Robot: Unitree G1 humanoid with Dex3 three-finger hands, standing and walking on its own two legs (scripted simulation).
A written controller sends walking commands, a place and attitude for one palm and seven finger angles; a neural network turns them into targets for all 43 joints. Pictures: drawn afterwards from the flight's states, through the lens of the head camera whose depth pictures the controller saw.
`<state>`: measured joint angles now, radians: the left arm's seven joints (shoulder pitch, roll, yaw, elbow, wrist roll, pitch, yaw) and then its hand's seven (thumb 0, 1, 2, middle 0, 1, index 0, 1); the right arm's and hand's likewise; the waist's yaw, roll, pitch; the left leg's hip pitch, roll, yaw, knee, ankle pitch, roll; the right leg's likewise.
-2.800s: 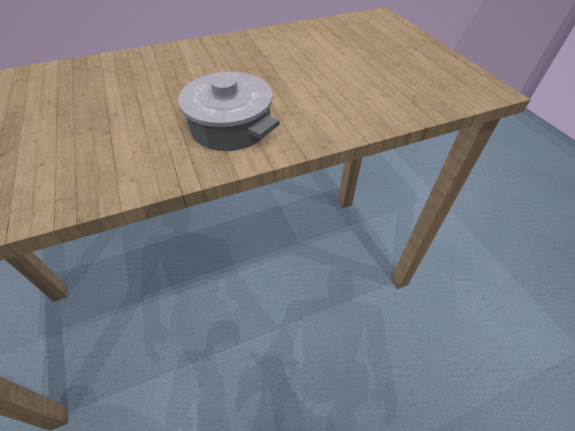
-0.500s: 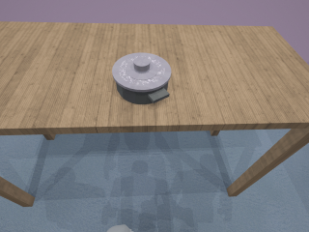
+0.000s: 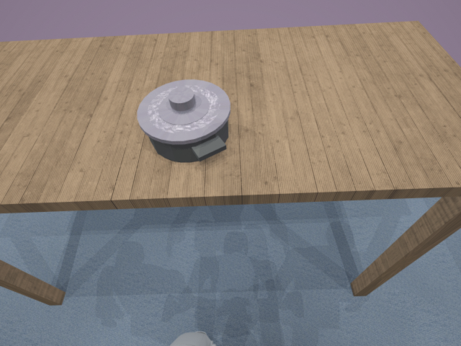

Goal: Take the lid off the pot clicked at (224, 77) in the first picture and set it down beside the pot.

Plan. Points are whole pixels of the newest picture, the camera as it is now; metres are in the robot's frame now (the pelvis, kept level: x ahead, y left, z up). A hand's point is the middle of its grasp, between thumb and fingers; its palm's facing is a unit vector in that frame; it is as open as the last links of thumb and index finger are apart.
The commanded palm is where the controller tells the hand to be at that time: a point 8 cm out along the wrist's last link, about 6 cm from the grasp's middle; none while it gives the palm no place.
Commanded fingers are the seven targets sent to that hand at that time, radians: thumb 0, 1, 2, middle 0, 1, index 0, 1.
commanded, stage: come to a stop and stand still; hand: left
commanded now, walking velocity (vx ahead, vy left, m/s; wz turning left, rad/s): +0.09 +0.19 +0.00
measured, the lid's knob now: (182, 98) +0.47 +0.13 +0.17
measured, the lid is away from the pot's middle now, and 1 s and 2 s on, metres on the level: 0.00 0.00 0.00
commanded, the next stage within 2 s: look again from close up in 0.58 s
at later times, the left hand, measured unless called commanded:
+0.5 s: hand out of the picture +0.02 +0.24 -0.16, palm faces +0.04 -0.97 -0.22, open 7.4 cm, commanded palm none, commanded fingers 0.00 0.90 0.90 -0.20 -0.30 -0.20 -0.30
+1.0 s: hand out of the picture +0.01 +0.23 -0.17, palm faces +0.01 -0.98 -0.21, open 7.3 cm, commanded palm none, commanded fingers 0.00 0.90 0.90 -0.20 -0.30 -0.20 -0.30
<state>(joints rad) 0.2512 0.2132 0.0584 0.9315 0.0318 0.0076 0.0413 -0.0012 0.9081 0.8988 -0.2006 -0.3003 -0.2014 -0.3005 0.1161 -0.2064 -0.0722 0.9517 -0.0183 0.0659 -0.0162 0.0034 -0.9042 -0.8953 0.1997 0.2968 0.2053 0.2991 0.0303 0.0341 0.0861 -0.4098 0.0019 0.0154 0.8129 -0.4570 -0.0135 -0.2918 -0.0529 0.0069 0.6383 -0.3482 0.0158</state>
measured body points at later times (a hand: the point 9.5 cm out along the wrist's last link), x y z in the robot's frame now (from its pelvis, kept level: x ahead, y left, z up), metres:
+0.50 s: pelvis -0.02 +0.04 +0.01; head +0.00 +0.06 +0.46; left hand +0.02 +0.29 -0.15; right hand +0.04 -0.19 -0.13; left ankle -0.01 +0.15 -0.73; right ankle -0.04 -0.08 -0.69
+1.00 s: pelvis -0.02 +0.06 +0.01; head -0.02 +0.06 +0.46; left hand +0.01 +0.29 -0.15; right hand +0.00 -0.17 -0.15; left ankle -0.01 +0.15 -0.73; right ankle -0.04 -0.07 -0.73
